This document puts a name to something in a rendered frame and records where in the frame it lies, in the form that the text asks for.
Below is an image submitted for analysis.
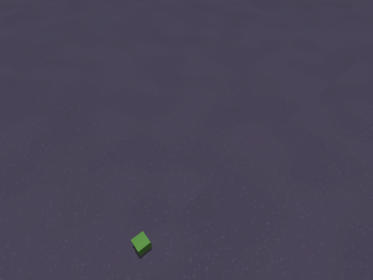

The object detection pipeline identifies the cube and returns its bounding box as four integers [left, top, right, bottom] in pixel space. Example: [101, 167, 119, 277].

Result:
[131, 231, 152, 256]

